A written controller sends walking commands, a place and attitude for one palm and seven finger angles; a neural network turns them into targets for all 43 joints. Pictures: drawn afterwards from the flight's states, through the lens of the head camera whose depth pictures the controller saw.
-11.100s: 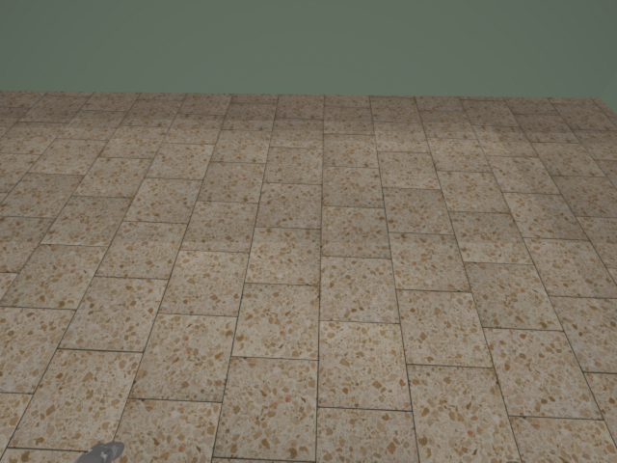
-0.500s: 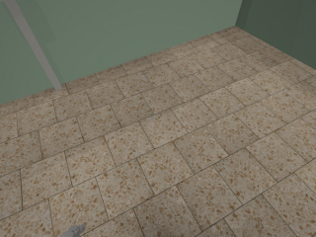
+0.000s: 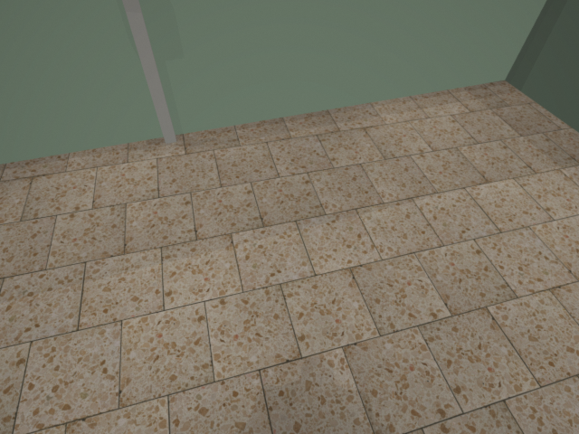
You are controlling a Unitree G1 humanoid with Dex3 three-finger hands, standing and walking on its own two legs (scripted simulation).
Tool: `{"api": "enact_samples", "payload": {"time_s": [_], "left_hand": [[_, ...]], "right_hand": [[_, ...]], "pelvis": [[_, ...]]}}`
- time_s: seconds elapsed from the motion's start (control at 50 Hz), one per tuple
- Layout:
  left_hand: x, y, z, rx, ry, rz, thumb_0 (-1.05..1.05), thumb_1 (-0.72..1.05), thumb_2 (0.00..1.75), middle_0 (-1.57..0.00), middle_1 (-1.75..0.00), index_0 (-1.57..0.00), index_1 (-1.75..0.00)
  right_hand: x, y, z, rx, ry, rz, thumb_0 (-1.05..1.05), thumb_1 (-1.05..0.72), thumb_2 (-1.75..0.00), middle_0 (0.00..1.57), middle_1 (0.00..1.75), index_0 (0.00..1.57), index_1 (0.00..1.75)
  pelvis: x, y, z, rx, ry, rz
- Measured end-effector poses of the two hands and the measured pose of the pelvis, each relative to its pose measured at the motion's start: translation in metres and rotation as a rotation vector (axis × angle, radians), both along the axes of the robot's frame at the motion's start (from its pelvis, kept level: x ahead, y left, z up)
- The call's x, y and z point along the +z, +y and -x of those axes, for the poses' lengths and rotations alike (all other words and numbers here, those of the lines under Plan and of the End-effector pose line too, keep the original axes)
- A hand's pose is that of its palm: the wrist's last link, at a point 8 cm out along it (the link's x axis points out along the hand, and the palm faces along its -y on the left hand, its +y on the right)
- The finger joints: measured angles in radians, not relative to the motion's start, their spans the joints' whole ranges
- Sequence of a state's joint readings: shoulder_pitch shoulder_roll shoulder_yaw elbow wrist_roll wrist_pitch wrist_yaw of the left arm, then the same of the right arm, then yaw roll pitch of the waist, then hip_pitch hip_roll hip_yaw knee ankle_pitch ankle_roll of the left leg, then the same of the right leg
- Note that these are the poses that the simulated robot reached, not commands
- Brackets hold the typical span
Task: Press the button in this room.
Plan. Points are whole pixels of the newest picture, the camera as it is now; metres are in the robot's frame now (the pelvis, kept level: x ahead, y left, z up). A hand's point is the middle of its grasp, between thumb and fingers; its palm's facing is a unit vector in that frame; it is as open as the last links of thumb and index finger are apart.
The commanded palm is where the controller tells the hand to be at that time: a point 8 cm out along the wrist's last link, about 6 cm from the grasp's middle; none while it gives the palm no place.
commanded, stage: stand and wait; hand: left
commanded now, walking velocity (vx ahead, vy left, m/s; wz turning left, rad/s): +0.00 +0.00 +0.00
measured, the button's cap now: out of the picture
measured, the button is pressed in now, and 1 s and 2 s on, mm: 0 0 0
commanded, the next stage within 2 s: turn or walk to find it in 0.02 s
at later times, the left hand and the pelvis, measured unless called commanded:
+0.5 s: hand out of the picture -0.04 +0.21 -0.19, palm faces +0.21 -0.96 -0.19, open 7.4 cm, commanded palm none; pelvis -0.05 +0.03 -0.01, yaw +10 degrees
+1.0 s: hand out of the picture -0.02 +0.21 -0.14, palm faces +0.32 -0.91 -0.27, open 7.3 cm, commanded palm none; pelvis -0.07 -0.01 +0.00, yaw +20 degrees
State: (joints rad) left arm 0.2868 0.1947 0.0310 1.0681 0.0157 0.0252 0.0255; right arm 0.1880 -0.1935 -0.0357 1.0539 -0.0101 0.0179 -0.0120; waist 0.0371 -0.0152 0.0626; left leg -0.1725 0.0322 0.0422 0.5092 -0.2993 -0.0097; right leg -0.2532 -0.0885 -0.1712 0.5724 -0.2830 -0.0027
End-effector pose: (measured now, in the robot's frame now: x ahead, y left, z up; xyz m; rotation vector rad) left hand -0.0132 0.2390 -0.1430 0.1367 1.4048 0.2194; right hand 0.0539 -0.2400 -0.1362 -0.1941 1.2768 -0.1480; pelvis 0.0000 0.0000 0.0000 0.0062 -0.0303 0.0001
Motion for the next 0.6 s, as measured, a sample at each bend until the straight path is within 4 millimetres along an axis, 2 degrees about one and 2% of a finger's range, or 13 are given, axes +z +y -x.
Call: {"api": "enact_samples", "payload": {"time_s": [0.06,0.12,0.26,0.36,0.44,0.52,0.6], "left_hand": [[-0.003,0.003,0.016,0.005,0.051,0.016,0.00,0.91,0.89,-0.20,-0.30,-0.20,-0.30],[-0.001,0.002,0.023,0.007,0.066,0.025,0.00,0.91,0.89,-0.20,-0.30,-0.20,-0.30],[0.005,-0.009,0.024,0.032,-0.003,0.007,0.00,0.91,0.89,-0.20,-0.30,-0.20,-0.30],[0.005,-0.008,0.028,0.071,-0.062,0.007,0.00,0.91,0.89,-0.20,-0.30,-0.20,-0.30],[-0.002,0.004,0.034,0.094,-0.085,0.017,0.00,0.91,0.89,-0.21,-0.30,-0.20,-0.30],[-0.017,0.027,0.042,0.123,-0.095,0.025,0.00,0.91,0.89,-0.21,-0.30,-0.21,-0.30],[-0.009,0.046,0.044,0.128,-0.079,0.006,0.00,0.91,0.89,-0.20,-0.30,-0.20,-0.30]], "right_hand": [[0.005,0.017,-0.005,0.008,-0.030,-0.009,0.00,-0.91,-0.90,0.20,0.30,0.20,0.30],[0.006,0.021,-0.008,0.009,-0.048,-0.009,0.00,-0.93,-0.90,0.21,0.30,0.20,0.30],[-0.006,0.015,-0.004,0.029,-0.035,-0.044,0.00,-0.93,-0.90,0.21,0.30,0.21,0.30],[-0.004,0.010,0.001,0.063,-0.004,-0.023,0.00,-0.92,-0.90,0.21,0.30,0.20,0.30],[0.002,0.016,0.004,0.095,-0.001,0.003,0.00,-0.91,-0.90,0.20,0.30,0.20,0.30],[0.001,0.029,0.008,0.132,-0.020,0.032,0.00,-0.91,-0.90,0.20,0.30,0.20,0.30],[0.008,0.042,0.021,0.143,-0.011,0.030,0.00,-0.91,-0.90,0.20,0.30,0.20,0.30]], "pelvis": [[0.003,0.004,0.001,-0.012,-0.010,-0.011],[0.005,0.006,0.004,-0.001,-0.010,-0.016],[0.002,0.001,0.015,0.047,-0.008,-0.006],[0.001,0.005,0.028,0.099,-0.006,-0.004],[-0.001,0.014,0.038,0.143,-0.004,0.002],[-0.011,0.028,0.049,0.173,0.002,0.009],[-0.003,0.035,0.055,0.187,0.014,0.011]]}}
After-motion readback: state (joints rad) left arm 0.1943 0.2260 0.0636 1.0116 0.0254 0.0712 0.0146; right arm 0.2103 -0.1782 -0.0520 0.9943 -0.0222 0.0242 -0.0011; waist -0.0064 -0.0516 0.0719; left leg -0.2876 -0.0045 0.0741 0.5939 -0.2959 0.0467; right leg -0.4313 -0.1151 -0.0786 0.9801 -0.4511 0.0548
